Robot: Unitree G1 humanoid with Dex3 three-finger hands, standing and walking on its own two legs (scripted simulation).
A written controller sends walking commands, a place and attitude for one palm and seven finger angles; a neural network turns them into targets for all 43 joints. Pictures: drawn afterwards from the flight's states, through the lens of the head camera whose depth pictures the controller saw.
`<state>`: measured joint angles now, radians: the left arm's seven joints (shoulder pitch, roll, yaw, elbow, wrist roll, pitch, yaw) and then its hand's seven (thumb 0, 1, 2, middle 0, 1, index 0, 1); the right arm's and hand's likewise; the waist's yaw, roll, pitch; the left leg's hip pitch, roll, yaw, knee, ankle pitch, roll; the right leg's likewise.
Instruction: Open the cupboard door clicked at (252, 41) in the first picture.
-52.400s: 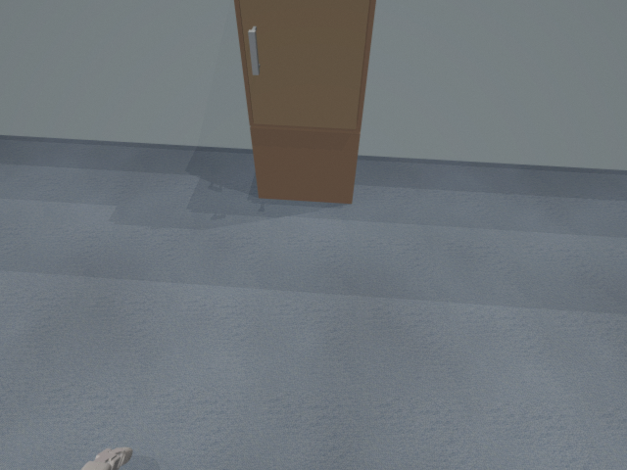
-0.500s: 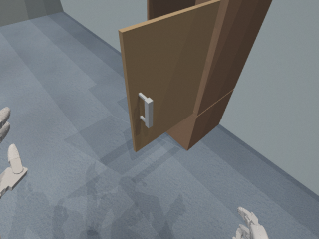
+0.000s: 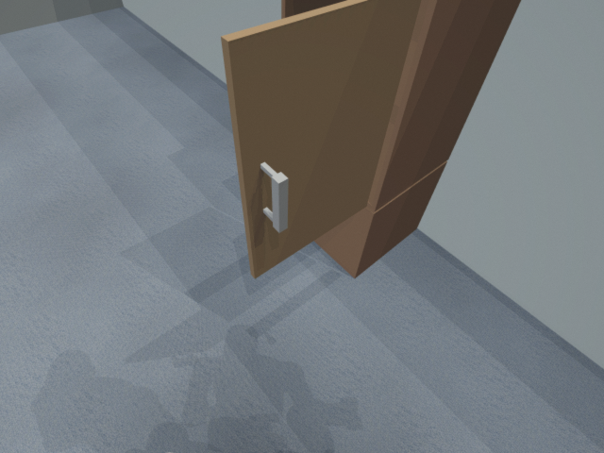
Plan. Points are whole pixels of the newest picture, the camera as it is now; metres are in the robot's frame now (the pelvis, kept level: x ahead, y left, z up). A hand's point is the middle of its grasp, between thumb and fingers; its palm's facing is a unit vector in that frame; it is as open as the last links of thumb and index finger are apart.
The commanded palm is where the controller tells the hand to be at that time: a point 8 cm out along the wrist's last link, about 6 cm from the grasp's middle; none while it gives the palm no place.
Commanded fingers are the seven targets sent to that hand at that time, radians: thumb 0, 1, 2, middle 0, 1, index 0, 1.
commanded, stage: let the arm hang, fingers relaxed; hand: left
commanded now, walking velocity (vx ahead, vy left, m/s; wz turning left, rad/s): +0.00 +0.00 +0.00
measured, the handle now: (273, 198) +0.56 +0.07 -0.04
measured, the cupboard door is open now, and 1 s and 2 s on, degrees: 88 88 88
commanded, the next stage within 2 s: look to check the result in 0.80 s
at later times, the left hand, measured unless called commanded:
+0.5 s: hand out of the picture +0.01 +0.18 -0.16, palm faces +0.03 -0.97 -0.22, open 7.4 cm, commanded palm none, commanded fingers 0.00 0.90 0.90 -0.20 -0.30 -0.20 -0.30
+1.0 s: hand out of the picture +0.01 +0.16 -0.16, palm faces +0.04 -0.98 -0.18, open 7.4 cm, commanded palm none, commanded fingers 0.00 0.90 0.90 -0.20 -0.30 -0.20 -0.30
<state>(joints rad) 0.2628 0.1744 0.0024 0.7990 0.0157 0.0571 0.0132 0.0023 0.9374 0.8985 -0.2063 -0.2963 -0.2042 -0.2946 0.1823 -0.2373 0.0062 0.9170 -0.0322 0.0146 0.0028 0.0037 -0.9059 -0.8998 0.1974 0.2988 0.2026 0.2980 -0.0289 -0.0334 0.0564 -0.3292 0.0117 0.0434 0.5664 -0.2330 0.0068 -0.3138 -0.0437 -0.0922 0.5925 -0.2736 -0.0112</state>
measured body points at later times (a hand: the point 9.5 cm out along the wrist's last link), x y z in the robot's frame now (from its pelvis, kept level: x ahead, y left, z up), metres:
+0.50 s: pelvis +0.01 +0.00 +0.01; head +0.02 -0.01 +0.46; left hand +0.01 +0.24 -0.14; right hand -0.01 -0.20 -0.16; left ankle +0.04 +0.12 -0.73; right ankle +0.03 -0.11 -0.73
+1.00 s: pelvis +0.02 +0.00 +0.01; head +0.04 -0.01 +0.46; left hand +0.01 +0.21 -0.15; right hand +0.02 -0.22 -0.15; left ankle +0.04 +0.12 -0.73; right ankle +0.03 -0.11 -0.73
